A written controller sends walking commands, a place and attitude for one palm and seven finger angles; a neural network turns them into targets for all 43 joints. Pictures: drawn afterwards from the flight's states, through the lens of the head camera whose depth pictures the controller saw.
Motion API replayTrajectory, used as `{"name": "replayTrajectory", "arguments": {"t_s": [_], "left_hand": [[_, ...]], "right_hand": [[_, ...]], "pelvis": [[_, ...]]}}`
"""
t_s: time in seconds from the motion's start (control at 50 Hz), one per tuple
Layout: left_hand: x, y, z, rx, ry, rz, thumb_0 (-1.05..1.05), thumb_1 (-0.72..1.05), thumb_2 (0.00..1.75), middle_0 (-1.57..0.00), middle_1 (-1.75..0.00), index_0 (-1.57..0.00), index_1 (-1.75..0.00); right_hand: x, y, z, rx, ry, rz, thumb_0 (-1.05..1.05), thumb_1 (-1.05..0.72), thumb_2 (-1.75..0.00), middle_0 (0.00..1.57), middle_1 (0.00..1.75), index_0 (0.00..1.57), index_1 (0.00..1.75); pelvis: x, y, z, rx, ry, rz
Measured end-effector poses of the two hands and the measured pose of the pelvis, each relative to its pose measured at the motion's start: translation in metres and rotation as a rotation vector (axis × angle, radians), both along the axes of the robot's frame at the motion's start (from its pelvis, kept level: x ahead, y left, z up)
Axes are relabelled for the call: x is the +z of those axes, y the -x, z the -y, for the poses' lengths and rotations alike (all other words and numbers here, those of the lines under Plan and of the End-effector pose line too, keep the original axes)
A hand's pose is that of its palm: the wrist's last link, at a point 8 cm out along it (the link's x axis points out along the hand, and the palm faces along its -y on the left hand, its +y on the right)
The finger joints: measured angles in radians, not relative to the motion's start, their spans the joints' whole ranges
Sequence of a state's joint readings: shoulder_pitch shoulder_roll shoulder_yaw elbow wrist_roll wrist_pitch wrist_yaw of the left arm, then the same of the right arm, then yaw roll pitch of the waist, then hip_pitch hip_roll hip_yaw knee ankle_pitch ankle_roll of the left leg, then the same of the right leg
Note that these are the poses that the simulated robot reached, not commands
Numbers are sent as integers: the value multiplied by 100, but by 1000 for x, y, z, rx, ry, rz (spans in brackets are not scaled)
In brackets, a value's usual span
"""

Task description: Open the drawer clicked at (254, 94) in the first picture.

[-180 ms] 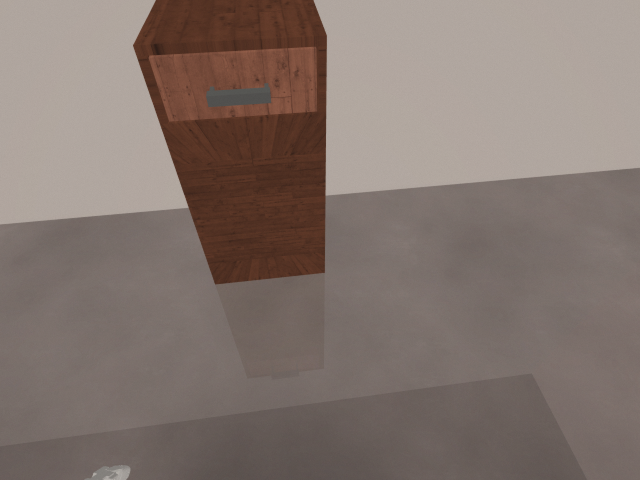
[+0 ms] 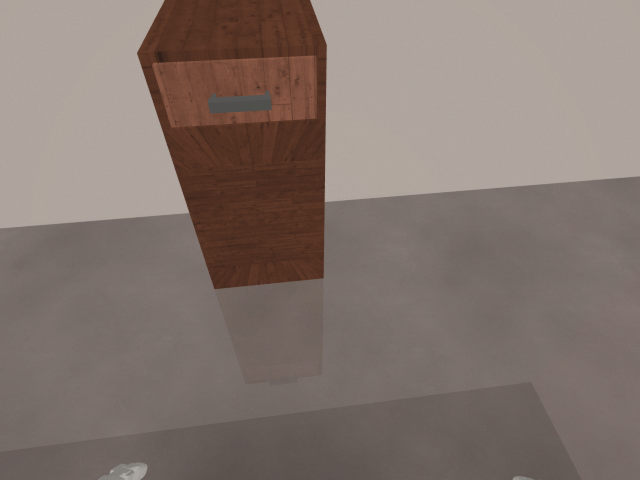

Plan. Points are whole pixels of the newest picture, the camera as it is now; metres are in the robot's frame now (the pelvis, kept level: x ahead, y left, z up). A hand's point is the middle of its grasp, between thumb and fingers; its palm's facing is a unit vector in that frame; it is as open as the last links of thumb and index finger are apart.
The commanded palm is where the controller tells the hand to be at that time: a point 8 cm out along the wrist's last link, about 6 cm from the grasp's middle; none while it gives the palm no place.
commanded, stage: stand and wait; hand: left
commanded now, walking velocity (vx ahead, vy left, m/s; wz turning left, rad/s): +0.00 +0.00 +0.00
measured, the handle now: (240, 99) +0.94 +0.26 +0.02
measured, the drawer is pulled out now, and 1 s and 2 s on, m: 0.00 0.00 0.00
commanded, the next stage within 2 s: look at it before walking up in 0.64 s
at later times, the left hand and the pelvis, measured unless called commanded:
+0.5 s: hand out of the picture +0.06 +0.24 -0.15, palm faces -0.03 -0.94 -0.34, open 7.4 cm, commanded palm none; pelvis -0.01 -0.01 +0.00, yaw +0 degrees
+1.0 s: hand out of the picture +0.07 +0.24 -0.15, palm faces -0.03 -0.94 -0.33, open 7.4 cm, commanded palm none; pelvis -0.01 -0.01 +0.01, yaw +0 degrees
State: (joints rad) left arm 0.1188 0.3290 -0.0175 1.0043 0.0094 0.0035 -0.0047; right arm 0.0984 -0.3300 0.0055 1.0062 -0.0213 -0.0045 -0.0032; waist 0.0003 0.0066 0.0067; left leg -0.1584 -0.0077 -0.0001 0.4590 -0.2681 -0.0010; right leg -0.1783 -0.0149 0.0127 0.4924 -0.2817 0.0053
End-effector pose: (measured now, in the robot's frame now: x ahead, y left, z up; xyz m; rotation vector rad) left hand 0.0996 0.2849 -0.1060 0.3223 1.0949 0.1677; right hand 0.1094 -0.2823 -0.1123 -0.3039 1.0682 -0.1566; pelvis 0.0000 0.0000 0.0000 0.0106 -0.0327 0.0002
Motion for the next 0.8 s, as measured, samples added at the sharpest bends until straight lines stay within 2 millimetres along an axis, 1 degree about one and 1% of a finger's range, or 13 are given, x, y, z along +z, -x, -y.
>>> {"name": "replayTrajectory", "arguments": {"t_s": [0.12,0.3,0.42,0.5,0.58,0.8], "left_hand": [[-4,11,7,10,15,-25,0,90,90,-21,-30,-21,-30],[-7,37,4,33,7,-91,0,90,90,-20,-30,-21,-30],[-7,47,1,42,-2,-122,1,90,90,-20,-30,-20,-30],[-6,50,0,43,-7,-127,1,90,90,-20,-30,-20,-30],[-6,48,-1,40,-8,-124,1,90,90,-20,-30,-20,-30],[-4,37,2,27,-2,-92,0,90,90,-20,-30,-20,-30]], "right_hand": [[0,8,2,-5,-1,-21,1,-91,-89,21,30,21,30],[-4,38,13,-34,12,-103,1,-91,-89,21,30,21,30],[-7,57,18,-49,17,-151,1,-91,-89,21,30,21,30],[-8,64,19,-56,16,-167,1,-91,-89,21,30,21,30],[-8,66,18,-58,13,-171,1,-91,-89,21,30,20,30],[-6,58,14,-53,5,-143,1,-91,-89,21,30,21,30]], "pelvis": [[2,3,4,-1,1,2],[3,8,7,-1,3,5],[4,11,8,-1,4,4],[5,12,8,-1,4,4],[5,13,8,-2,4,4],[6,13,7,-4,4,4]]}}
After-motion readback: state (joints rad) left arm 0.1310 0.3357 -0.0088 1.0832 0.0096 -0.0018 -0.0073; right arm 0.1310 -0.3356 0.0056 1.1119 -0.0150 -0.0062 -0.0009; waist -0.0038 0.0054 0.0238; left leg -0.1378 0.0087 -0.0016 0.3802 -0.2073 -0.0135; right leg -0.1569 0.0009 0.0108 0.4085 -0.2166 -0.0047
